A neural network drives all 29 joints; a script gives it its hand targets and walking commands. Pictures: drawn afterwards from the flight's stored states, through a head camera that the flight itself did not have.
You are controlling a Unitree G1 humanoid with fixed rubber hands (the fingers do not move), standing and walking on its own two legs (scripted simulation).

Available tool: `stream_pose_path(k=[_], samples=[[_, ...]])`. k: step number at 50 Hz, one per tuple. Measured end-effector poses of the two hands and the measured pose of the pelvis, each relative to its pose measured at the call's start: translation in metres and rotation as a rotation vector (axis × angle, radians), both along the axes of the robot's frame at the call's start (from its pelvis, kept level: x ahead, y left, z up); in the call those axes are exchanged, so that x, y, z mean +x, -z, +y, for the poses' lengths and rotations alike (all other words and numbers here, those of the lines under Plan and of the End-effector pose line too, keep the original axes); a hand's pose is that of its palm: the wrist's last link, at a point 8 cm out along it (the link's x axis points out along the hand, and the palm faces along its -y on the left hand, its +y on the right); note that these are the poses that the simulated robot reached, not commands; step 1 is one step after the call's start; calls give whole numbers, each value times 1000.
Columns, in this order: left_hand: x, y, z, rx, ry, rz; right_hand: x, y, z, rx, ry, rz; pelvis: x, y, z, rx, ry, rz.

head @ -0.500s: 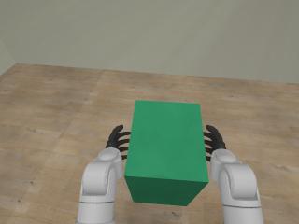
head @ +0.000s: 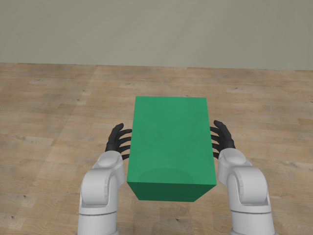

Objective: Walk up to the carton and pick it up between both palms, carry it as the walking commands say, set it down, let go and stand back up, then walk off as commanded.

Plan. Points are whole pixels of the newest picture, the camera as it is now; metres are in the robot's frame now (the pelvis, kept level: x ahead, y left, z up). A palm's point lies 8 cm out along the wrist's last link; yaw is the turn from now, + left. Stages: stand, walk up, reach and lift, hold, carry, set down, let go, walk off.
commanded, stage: carry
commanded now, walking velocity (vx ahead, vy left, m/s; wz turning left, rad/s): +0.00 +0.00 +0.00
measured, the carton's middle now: (168, 155) +0.31 +0.00 +0.01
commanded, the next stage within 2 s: none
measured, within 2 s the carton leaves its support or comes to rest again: neither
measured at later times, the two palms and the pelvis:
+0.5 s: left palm (117, 152) +0.30 +0.13 +0.05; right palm (217, 137) +0.33 -0.13 +0.06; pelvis +0.02 -0.03 +0.01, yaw +4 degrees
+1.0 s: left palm (106, 164) +0.26 +0.14 +0.08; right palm (220, 150) +0.28 -0.12 +0.09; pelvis -0.01 -0.01 +0.01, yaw +5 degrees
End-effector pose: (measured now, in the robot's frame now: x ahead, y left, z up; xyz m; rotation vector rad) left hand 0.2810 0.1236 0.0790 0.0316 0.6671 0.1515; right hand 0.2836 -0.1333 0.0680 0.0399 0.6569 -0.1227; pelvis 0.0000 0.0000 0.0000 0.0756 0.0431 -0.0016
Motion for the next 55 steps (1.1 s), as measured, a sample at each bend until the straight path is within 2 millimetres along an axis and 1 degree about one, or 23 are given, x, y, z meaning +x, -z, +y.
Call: stream_pose_path(k=[5, 6, 9, 10, 12, 13, 15, 17, 19, 20, 22, 24, 27, 30, 32, 36, 41, 45, 48, 52, 55], samples=[[10, -10, -14, 49, 34, 33, -1, 6, -13, 43, 30, 33, 10, -7, -5, -20, 15, -10], [15, -7, -18, 62, 40, 38, 2, 10, -16, 42, 27, 38, 11, -6, -7, -16, 13, -13], [31, 9, -26, 80, 51, 73, 15, 31, -23, 13, 0, 73, 17, -3, -18, -36, -24, -36], [34, 16, -26, 85, 51, 91, 18, 39, -23, 1, -12, 94, 19, -4, -21, -40, -38, -34], [33, 23, -27, 63, 37, 107, 18, 42, -25, -7, -15, 122, 23, -9, -26, -44, -51, -25], [32, 25, -26, 43, 27, 105, 19, 40, -24, -3, -22, 126, 24, -11, -29, -45, -53, -20], [31, 22, -26, -21, 2, 64, 25, 25, -24, 4, -3, 94, 22, -12, -32, -54, -60, -6], [36, 21, -23, -53, -14, 8, 38, 12, -21, -5, 1, 35, 18, -11, -34, -70, -70, 15], [41, 22, -17, -78, -36, -35, 50, 3, -15, -13, -4, -13, 15, -9, -33, -83, -78, 36], [41, 22, -14, -93, -51, -50, 53, 0, -12, -24, -16, -28, 14, -9, -33, -77, -78, 44], [38, 28, -7, -91, -70, -41, 56, 4, -4, -53, -53, -21, 15, -11, -32, -69, -72, 53], [29, 31, 0, -94, -95, -6, 52, 9, 3, -60, -80, 14, 16, -12, -30, -73, -73, 50], [14, 25, 10, -68, -120, 17, 42, 13, 13, -53, -123, 35, 20, -12, -27, -77, -81, 41], [9, 19, 16, -21, -119, 28, 37, 18, 19, -26, -138, 43, 21, -11, -21, -83, -86, 29], [7, 12, 19, 0, -115, 23, 33, 17, 22, -12, -138, 37, 20, -12, -17, -81, -88, 18], [4, 1, 19, 19, -89, -13, 26, 9, 22, -6, -122, -1, 16, -12, -12, -77, -83, 0], [-2, -11, 16, -11, -69, -61, 15, -11, 18, -33, -96, -46, 9, -12, -10, -72, -93, -30], [-10, -7, 14, -26, -48, -51, 6, -19, 16, -78, -92, -37, 3, -12, -11, -71, -91, -51], [-19, -6, 13, -35, -50, -44, -1, -22, 15, -79, -88, -30, -3, -12, -10, -70, -92, -64], [-29, 1, 16, -9, -49, 4, -8, -12, 19, -60, -91, 17, -13, -13, -8, -74, -91, -67], [-34, 10, 21, 6, -58, 51, -12, 3, 24, -55, -107, 62, -21, -13, -6, -76, -93, -62]])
